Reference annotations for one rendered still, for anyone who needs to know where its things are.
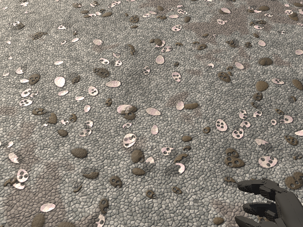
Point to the robot right hand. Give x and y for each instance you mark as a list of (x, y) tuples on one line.
[(286, 212)]

